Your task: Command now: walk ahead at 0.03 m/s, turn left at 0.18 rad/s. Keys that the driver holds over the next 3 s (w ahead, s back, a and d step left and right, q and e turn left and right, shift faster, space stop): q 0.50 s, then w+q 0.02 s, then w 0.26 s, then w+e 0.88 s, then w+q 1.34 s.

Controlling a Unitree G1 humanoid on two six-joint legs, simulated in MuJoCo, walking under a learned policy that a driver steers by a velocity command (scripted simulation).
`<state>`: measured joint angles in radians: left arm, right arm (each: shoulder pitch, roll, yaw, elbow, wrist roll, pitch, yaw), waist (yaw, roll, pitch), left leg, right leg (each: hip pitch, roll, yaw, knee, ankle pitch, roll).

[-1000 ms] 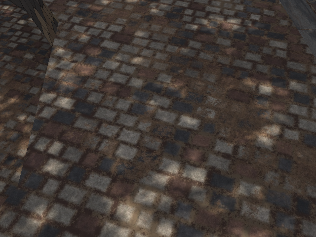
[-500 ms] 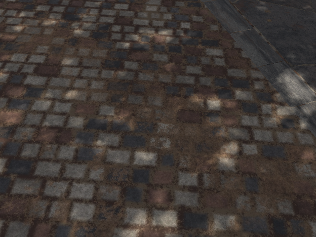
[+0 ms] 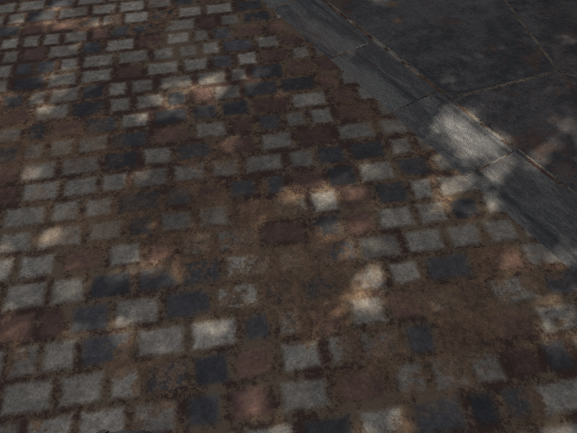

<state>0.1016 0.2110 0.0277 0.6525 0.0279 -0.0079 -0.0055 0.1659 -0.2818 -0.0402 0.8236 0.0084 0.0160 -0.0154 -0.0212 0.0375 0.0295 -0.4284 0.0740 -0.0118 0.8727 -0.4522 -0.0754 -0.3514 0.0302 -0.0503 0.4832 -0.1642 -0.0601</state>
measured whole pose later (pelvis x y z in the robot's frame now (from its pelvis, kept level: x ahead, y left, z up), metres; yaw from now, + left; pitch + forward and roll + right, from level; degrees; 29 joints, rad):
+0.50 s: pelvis -0.02 +0.05 +0.01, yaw +16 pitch +2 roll -3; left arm 0.09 0.30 0.10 0.74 0.00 0.02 0.06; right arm 0.24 -0.29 -0.06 0.71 0.01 0.01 -0.03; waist -0.01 -0.02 0.03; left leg -0.25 -0.04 -0.10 0.43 -0.21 0.06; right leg -0.52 0.02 0.07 0.98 -0.33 0.08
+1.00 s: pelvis +0.10 +0.06 +0.01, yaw +19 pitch +2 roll +1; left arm 0.43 0.23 0.05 0.85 -0.02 -0.07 0.00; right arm 0.15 -0.29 -0.06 0.66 0.00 -0.09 0.02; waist 0.08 0.04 0.00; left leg -0.58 0.04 -0.04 0.76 -0.17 -0.02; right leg -0.05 0.02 0.08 0.28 -0.27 -0.02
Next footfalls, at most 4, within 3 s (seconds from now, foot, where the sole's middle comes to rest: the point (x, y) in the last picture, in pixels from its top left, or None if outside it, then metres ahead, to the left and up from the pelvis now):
0.22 left None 0.00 0.13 -0.77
0.74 right None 0.10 -0.07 -0.77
1.16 left None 0.27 0.27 -0.77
1.66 right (300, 380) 0.59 0.02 -0.77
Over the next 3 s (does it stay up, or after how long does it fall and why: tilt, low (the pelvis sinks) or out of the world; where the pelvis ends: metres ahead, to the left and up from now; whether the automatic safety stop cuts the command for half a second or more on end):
stays up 1.18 0.17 0.01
